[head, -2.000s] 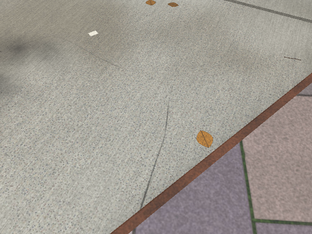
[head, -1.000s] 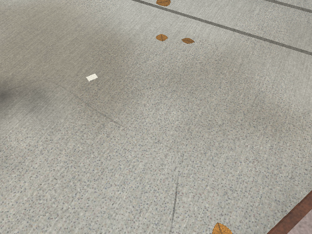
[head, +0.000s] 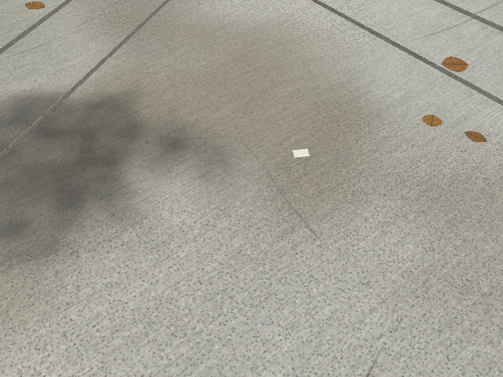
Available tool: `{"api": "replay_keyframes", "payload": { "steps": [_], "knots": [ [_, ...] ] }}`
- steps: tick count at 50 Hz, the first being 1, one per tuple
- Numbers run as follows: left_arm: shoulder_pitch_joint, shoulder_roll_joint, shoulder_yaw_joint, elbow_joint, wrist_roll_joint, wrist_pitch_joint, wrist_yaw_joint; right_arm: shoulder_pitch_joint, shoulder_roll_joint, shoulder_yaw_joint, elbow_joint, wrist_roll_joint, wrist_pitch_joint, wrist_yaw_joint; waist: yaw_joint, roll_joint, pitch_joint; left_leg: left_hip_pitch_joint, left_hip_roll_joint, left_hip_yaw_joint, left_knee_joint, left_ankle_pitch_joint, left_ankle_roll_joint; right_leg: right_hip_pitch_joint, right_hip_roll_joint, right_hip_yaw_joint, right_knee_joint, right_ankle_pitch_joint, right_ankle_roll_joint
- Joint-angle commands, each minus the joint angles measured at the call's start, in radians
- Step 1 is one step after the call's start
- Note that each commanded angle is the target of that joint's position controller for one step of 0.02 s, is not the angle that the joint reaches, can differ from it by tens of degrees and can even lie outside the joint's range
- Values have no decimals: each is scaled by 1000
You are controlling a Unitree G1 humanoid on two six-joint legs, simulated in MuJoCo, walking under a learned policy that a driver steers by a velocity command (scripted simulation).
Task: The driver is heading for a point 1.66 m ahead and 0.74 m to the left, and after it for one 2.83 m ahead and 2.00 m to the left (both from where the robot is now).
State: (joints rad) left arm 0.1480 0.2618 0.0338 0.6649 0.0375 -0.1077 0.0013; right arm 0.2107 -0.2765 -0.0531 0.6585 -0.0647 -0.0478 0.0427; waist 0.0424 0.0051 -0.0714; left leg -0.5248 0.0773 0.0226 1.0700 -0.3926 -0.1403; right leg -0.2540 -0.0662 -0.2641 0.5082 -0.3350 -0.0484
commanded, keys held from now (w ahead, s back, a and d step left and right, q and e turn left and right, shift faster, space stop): q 0.88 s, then no key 0.12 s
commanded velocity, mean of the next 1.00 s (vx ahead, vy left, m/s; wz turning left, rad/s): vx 0.00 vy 0.00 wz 0.58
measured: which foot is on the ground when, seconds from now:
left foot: up 0.00-0.10, down 0.12-0.66, up 0.68-1.00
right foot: down 0.00-0.14, up 0.16-0.60, down 0.62-1.00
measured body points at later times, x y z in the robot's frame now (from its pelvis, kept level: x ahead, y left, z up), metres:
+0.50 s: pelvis +0.00 +0.06 +0.00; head +0.02 +0.06 +0.44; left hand +0.07 +0.36 -0.09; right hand +0.23 -0.15 -0.09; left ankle -0.06 +0.14 -0.73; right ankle +0.04 -0.08 -0.69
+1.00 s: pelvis +0.01 +0.02 +0.01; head +0.03 +0.03 +0.46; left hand -0.02 +0.34 -0.07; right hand +0.28 -0.10 -0.09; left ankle -0.06 +0.14 -0.69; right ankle +0.02 -0.09 -0.73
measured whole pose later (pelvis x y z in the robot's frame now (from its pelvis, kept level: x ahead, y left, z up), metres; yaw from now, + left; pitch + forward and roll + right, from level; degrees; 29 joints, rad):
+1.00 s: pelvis +0.01 +0.02 +0.01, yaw +34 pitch +3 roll +0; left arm 0.18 0.30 0.06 0.66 0.06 -0.09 0.00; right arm 0.21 -0.29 -0.03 0.65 -0.06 -0.02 0.05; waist 0.03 0.02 -0.01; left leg -0.46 0.05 0.02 0.82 -0.29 -0.07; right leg -0.13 -0.04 -0.21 0.35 -0.27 -0.02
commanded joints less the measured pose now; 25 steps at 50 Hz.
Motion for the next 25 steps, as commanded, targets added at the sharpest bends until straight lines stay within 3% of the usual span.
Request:
{"api": "replay_keyframes", "payload": {
  "steps": [1, 2, 4, 5, 6, 7, 8, 9, 10, 11, 12, 13, 14, 16, 17, 18, 21, 25],
  "knots": [
    [45, 242, 96, -41, 25, -12, 19, -4, -42, 2, -78, -5, -6, 6, 33, -148, -23, 35, 1, 50, -168, -1, 43, 153, -333, 207, -94, 682, -221],
    [50, 232, 98, -30, 7, -12, 23, -22, -56, -5, -81, -1, -9, 5, 39, -145, -18, 38, -11, 63, -267, -72, 60, 174, -340, 217, -104, 615, -212],
    [44, 239, 106, -13, 2, -7, 40, -17, -51, -11, -80, 5, -20, 3, 31, -146, -16, 98, -34, 75, -408, -6, 121, 183, -356, 224, -73, 468, -158],
    [25, 233, 103, -2, 5, 0, 43, -3, -50, -19, -72, 17, -30, 2, 10, -134, -17, 163, -57, 86, -521, 103, 161, 156, -350, 211, -38, 378, -123],
    [19, 194, 90, 16, -5, 16, 40, 39, -75, -34, -56, 35, -41, -6, -24, -97, -28, 252, -78, 67, -728, 291, 214, 137, -338, 210, 9, 258, -88],
    [89, 119, 72, 16, 4, 21, 32, 69, -161, -70, -53, 32, -54, -30, -4, 57, -114, 480, 2, -48, -696, 755, 317, 18, -217, 87, 217, 93, -4],
    [0, 56, 49, -108, 8, -5, 37, 146, -309, -101, -74, 40, -73, -50, -44, 260, -200, 736, 269, -449, -655, 1190, 583, -322, -3, 37, 477, -378, 112],
    [-103, 96, 48, -118, -1, -25, 28, 236, -248, -98, -28, 12, -104, -37, -136, 68, -118, 777, 303, -460, -653, 1098, 583, -529, 34, 222, 550, -426, 107],
    [-163, 95, 45, -133, -14, -25, 29, 234, -203, -90, 7, 11, -113, -19, -134, 77, -57, 748, 255, -366, -647, 1013, 516, -608, 21, 268, 631, -369, 99],
    [-118, 162, 69, -113, -10, -20, 39, 164, -159, -79, -1, 32, -105, -3, -93, 103, -42, 676, 219, -296, -651, 1001, 482, -598, 7, 279, 703, -311, 102],
    [-80, 186, 77, -94, 12, -17, 47, 100, -133, -63, -19, 58, -93, 9, -51, 109, -39, 580, 200, -262, -661, 1016, 462, -551, 3, 293, 724, -253, 103],
    [-42, 167, 68, -79, 25, -11, 49, 28, -125, -54, -43, 59, -76, 16, -1, 85, -29, 465, 177, -235, -688, 995, 447, -476, 0, 303, 708, -178, 108],
    [-9, 158, 63, -60, 25, -3, 49, -16, -125, -48, -63, 44, -64, 19, 20, 71, -34, 398, 155, -221, -701, 985, 440, -423, 12, 306, 693, -83, 118],
    [42, 138, 52, -29, 17, 14, 35, -32, -132, -44, -76, 20, -60, 20, 30, 63, -53, 350, 127, -207, -696, 990, 441, -370, 33, 294, 654, 41, 141],
    [92, 123, 44, -6, 23, 19, 20, -41, -127, -38, -81, 3, -62, 20, 33, 59, -55, 297, 104, -181, -667, 974, 435, -314, 37, 296, 647, 156, 139],
    [107, 125, 43, 0, 26, 24, 12, -41, -134, -38, -85, -1, -64, 23, 33, 63, -46, 265, 93, -185, -653, 955, 432, -292, 39, 289, 622, 184, 143],
    [89, 133, 36, -20, 31, 36, 18, -8, -148, -41, -83, 9, -68, 32, 2, 78, -27, 278, 122, -273, -605, 877, 447, -278, 18, 297, 540, 103, 149],
    [30, 103, 9, -60, 22, 36, 35, 30, -153, -43, -88, 20, -68, 30, -67, 93, -23, 375, 150, -415, -519, 833, 460, -319, 28, 299, 439, -51, 154]
  ]
}}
